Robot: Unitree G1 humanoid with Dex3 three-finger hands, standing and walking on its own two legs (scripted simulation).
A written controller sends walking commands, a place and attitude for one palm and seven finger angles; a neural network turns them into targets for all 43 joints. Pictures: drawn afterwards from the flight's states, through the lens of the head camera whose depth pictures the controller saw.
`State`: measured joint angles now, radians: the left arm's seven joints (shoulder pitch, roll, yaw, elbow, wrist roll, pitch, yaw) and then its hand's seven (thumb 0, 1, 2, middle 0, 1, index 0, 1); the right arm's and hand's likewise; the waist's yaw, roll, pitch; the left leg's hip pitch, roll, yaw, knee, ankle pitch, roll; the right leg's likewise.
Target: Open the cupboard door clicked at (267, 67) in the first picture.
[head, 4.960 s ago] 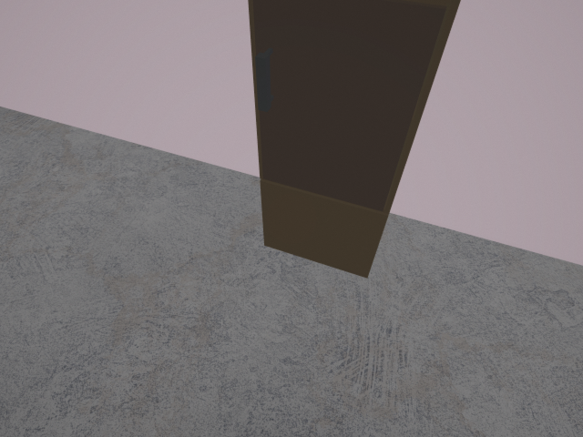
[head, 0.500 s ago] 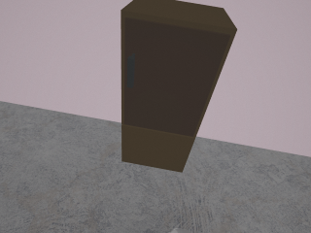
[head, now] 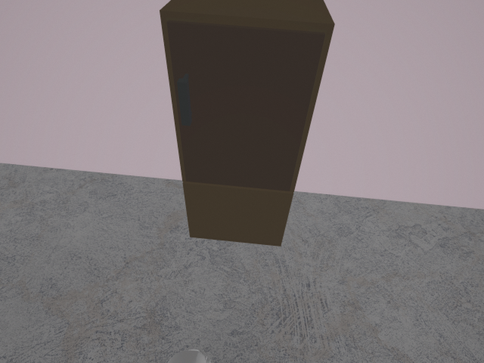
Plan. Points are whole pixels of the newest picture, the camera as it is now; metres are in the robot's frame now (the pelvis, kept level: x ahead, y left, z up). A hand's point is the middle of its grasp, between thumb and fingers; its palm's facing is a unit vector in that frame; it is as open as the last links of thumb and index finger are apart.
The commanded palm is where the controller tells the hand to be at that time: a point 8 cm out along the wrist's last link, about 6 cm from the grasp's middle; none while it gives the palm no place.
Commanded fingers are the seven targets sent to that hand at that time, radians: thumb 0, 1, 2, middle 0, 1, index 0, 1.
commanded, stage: come to a stop and stand still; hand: left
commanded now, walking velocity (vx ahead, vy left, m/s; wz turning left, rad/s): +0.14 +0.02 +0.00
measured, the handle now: (186, 99) +0.84 +0.21 +0.03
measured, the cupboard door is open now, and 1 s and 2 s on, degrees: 0 0 0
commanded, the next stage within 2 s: look again from close up in 0.92 s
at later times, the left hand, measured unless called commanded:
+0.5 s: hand out of the picture +0.04 +0.22 -0.19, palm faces +0.06 -0.98 -0.17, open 7.3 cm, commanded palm none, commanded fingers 0.00 0.90 0.90 -0.20 -0.30 -0.20 -0.30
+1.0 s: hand out of the picture +0.03 +0.18 -0.18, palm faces +0.05 -0.99 -0.17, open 7.3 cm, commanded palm none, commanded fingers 0.00 0.90 0.90 -0.20 -0.30 -0.20 -0.30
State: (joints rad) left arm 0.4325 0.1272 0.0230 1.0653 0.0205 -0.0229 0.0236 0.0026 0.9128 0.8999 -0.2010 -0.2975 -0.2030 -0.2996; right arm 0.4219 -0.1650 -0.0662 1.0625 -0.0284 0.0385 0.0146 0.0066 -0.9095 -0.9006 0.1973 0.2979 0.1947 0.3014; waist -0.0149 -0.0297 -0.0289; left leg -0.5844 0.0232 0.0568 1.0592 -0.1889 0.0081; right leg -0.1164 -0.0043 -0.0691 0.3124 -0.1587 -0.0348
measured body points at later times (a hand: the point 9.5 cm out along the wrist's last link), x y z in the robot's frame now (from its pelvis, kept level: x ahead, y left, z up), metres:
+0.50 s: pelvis +0.03 +0.04 -0.01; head +0.03 +0.06 +0.44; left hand +0.04 +0.27 -0.17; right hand +0.02 -0.16 -0.17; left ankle +0.04 +0.14 -0.75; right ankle +0.06 -0.08 -0.74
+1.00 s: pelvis +0.04 +0.02 -0.01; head +0.05 +0.02 +0.44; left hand +0.03 +0.23 -0.17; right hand +0.04 -0.19 -0.17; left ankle +0.04 +0.14 -0.75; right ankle +0.06 -0.08 -0.75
